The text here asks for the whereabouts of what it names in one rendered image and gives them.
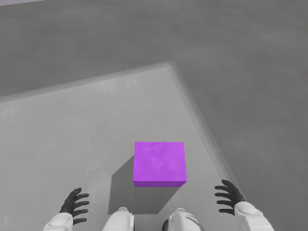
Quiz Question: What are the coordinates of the carton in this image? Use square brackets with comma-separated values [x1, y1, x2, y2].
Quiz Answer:
[133, 141, 188, 187]

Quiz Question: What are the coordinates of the right robot hand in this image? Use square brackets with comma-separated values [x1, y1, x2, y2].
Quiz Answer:
[215, 179, 245, 216]

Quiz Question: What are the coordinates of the left robot forearm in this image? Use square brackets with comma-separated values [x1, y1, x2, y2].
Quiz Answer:
[43, 212, 73, 231]

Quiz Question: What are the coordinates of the left robot hand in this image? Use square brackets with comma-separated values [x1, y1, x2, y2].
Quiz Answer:
[60, 188, 90, 225]

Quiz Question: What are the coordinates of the left robot thigh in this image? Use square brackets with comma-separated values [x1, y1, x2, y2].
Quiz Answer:
[102, 211, 134, 231]

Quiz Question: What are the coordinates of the right robot forearm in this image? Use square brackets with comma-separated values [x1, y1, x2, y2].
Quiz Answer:
[234, 201, 274, 231]

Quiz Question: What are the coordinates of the robot left shin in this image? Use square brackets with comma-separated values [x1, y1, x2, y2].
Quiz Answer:
[118, 207, 128, 212]

